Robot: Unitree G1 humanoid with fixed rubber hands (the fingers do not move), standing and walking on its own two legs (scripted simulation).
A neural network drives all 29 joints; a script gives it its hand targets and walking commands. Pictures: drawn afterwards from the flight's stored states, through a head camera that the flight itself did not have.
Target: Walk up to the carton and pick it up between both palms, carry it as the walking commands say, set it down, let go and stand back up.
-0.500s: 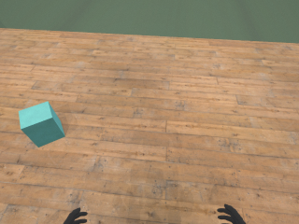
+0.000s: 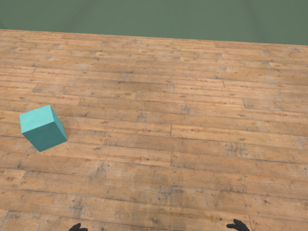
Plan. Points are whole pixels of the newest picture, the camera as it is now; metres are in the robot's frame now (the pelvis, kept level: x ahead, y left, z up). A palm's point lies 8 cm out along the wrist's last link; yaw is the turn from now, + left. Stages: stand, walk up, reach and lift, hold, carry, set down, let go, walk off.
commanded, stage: walk up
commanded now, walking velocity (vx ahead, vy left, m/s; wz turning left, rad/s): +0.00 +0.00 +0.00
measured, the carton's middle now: (44, 128) +0.89 +0.79 -0.64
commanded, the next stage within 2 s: none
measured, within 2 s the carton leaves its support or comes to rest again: neither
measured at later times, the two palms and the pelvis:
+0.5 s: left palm out of the picture -0.08 +0.28 -0.07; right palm (235, 214) +0.18 -0.22 -0.11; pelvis +0.00 +0.00 +0.01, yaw +16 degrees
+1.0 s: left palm out of the picture +0.11 +0.49 -0.10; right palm (169, 197) +0.22 -0.03 -0.09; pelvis +0.11 +0.21 +0.02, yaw +31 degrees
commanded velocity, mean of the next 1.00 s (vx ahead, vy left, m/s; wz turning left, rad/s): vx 0.32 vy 0.08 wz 0.47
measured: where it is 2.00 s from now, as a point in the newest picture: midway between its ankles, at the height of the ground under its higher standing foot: (85, 190)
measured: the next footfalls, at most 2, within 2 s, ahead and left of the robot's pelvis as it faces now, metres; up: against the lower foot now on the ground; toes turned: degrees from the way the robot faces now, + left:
left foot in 0.74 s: +0.05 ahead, +0.26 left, +0.00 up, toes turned +30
right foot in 1.28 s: +0.49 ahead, +0.31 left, +0.00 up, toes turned +30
